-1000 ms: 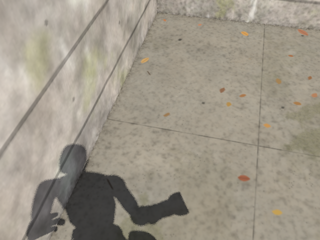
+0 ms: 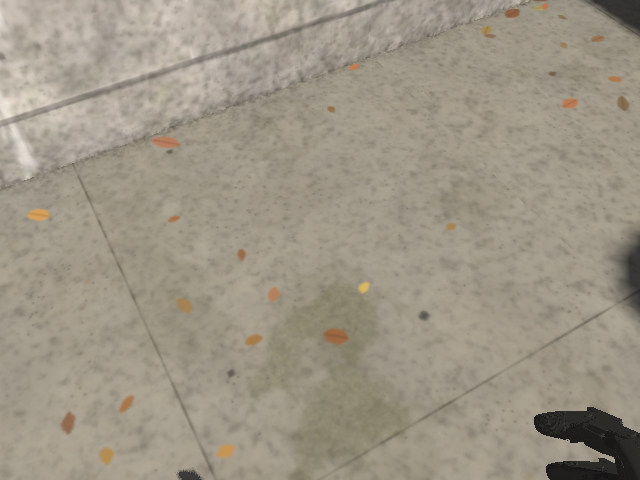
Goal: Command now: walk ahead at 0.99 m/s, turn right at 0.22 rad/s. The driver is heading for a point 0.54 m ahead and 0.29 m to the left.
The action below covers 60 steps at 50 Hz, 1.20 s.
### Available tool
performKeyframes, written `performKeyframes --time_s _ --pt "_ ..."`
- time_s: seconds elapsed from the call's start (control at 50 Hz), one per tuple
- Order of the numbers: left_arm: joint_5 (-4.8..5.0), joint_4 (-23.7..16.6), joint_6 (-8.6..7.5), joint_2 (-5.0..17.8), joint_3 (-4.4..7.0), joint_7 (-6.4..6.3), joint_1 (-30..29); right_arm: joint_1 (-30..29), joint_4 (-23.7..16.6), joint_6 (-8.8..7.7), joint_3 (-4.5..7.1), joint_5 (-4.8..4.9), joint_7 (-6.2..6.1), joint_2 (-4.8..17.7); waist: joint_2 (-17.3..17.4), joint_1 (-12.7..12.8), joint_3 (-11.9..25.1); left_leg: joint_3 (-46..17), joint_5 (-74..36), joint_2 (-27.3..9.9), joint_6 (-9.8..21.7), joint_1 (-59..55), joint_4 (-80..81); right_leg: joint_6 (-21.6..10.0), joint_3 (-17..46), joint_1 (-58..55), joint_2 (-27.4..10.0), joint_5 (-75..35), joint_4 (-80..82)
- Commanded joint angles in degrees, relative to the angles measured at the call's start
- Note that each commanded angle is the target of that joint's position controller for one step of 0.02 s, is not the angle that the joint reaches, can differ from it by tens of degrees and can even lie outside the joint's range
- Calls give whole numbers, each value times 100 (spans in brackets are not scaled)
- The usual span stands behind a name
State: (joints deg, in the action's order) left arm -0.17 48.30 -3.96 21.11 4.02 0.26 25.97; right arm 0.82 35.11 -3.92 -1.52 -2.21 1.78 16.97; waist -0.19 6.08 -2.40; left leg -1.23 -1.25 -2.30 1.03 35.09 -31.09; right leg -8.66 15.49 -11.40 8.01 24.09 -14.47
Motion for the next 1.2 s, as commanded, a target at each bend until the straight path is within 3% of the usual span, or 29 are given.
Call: performKeyframes --time_s 0.02,0.04,0.06,0.08,0.12,0.2,0.28,0.38,0.42,0.44,0.46,0.48,0.5,0.54,0.6,0.66,0.68,0.72,0.78,0.8,0.82,0.84,0.86,0.88,0.92,0.98,1.04,1.14,1.2 --pt "-271 -240 -32 1104 241 -99 -676 2676 581 -3 525 120 -230 1214 -399 -1812 1151 537 976 450 384 -3547 -39 18 -223 1193 -1097 -7185 -3027" --pt "-354 -320 -61 532 102 -132 -755 3797 821 5 643 74 -355 1570 379 -2176 1647 -593 2584 -446 610 -4709 -314 132 -581 2259 -663 -4924 -5530" --pt "18 -543 -158 -203 -75 32 177 3380 911 16 730 3 -280 1920 3091 -1085 2134 -4572 3641 -1710 1455 -5680 1286 459 -611 4268 584 79 -7224" --pt "-159 -454 -185 197 -151 -12 -177 2449 710 57 660 75 -140 1268 1556 -963 1258 -5082 3892 -1532 1511 -5112 1754 228 -533 5030 -43 -176 -7059" --pt "-286 -618 -193 442 -158 45 -1321 2080 742 24 609 107 -25 803 -80 -936 496 -3572 2844 -1126 1475 -3883 1604 268 -797 4956 -658 -786 -6315" --pt "-522 -1065 -61 99 -359 160 -1849 2632 1257 -92 548 163 -84 724 263 -586 -154 -2749 1870 -538 1505 -2882 1919 672 -972 5025 -1044 -502 -4955" --pt "-313 -1683 -118 -98 -591 302 -3085 2377 1183 -131 684 169 -129 930 328 -704 -517 -2057 1090 -208 1337 -1486 2594 1013 -1478 3980 -1020 -1752 -2627" --pt "-214 -1587 -118 254 -415 142 -2698 2648 1288 -148 793 301 -62 1179 291 -643 191 -1863 -1653 -262 826 -2209 1583 856 -1598 2283 -643 -2316 -1703" --pt "-246 -1168 -159 546 -207 -37 -1129 2525 1276 -137 846 268 -55 1342 144 155 1120 -1587 -2174 136 573 -1813 -834 710 -1482 434 -792 -1568 -1702" --pt "-363 -1056 -179 974 -22 -176 9 2397 1124 -196 732 258 -66 879 -358 589 1824 -1217 -583 442 535 -1037 -2636 534 -231 -681 -2030 395 -1491" --pt "-525 -1050 -126 1285 48 -198 4 2890 889 -149 527 447 -117 35 -1596 75 2377 -705 3008 834 463 323 -4313 127 2624 -1384 -3608 2214 -435" --pt "-350 -1049 -66 1042 81 -196 -425 2616 820 -49 528 324 -142 416 -1414 -63 1872 -505 2422 432 550 933 -4770 -47 3300 -756 -3466 2690 68" --pt "-304 -1092 -75 491 -21 -171 -862 2114 831 28 575 222 -119 585 -768 -114 1049 -386 1928 126 546 1086 -4653 15 2188 -44 -3165 1956 8" --pt "-319 -892 -126 88 -107 -126 -906 1617 807 137 582 112 23 468 -277 -249 323 -337 1698 -162 475 875 -4326 178 529 921 -2618 -130 94" --pt "-155 -464 -320 -274 -216 -46 -549 1295 522 318 494 9 69 58 -490 -579 -17 -242 2052 -158 284 873 -3906 143 -669 1294 -2476 -4239 -133" --pt "-39 -374 -385 -124 -194 -16 -962 716 93 229 355 -14 182 -84 -679 -846 -147 70 1148 76 212 380 -2078 303 -1760 1814 -2010 -5485 106" --pt "199 -697 -335 189 -64 -130 -1728 849 154 50 343 508 155 -84 -556 -919 -97 115 494 106 126 -177 -1231 320 -2051 2097 -1769 -4999 173" --pt "227 -589 -356 576 21 -249 -1305 591 73 -100 329 340 255 55 -366 -853 271 380 -430 434 58 -1441 -498 303 -2083 2294 -1881 -5381 74" --pt "215 -508 -293 895 113 -257 -1122 1490 279 -46 545 153 221 619 -346 -1416 857 322 -708 776 420 -2898 -83 476 -2151 1963 -1858 -6235 -1340" --pt "245 -495 -268 825 73 -247 -1045 1768 336 18 634 127 99 859 -359 -1622 905 131 -1059 622 598 -3488 204 681 -2191 2188 -1711 -5930 -2262" --pt "110 -571 -256 506 -55 -226 -779 1866 291 93 693 74 -44 1296 521 -1517 1170 -737 -3428 -251 828 -4468 79 923 -2255 2978 -1201 -2477 -4161" --pt "12 -484 -243 -43 -285 -124 561 1529 75 71 607 -200 -122 1570 1775 -713 2438 -3122 -6587 -2125 2174 -5974 -548 1177 -1561 4361 -583 1770 -6566" --pt "102 -394 -200 604 -214 -41 297 1719 5 108 596 -28 -88 1179 661 -1263 3373 -3287 -6088 -2164 2472 -5997 -212 1181 -575 4197 -684 1634 -6804" --pt "257 -592 -180 663 -170 -44 -311 1377 57 141 626 150 -94 1218 464 -1112 2479 -2782 -4773 -1837 2310 -5401 150 1200 -717 4661 -926 1254 -6515" --pt "89 -626 -54 543 -189 -169 -855 764 64 166 515 298 -135 812 -258 -771 1314 -2176 -3256 -1335 1833 -3850 725 1358 -1040 4653 -1244 588 -5772" --pt "4 -612 240 214 -230 -292 -708 276 148 93 482 114 -82 681 170 -296 943 -1395 -3274 -975 1535 -2239 1174 1468 -1149 3428 -1356 244 -4529" --pt "-173 -676 346 45 -286 -383 -950 95 284 89 520 17 -115 765 465 -274 1133 -811 -3170 -734 1356 -1884 1211 1497 -1274 2794 -1239 -425 -3423" --pt "-75 -776 374 97 -273 -324 -1878 196 528 355 398 48 -245 553 639 -515 751 -956 -142 -602 996 -1732 1249 1416 -1276 2437 -1088 -1250 -2120" --pt "-233 -910 225 72 -329 -271 -2190 455 712 325 218 71 -279 132 400 -550 610 -1033 1056 -292 442 -1650 1005 1156 -1065 1782 -1231 -2029 -776"
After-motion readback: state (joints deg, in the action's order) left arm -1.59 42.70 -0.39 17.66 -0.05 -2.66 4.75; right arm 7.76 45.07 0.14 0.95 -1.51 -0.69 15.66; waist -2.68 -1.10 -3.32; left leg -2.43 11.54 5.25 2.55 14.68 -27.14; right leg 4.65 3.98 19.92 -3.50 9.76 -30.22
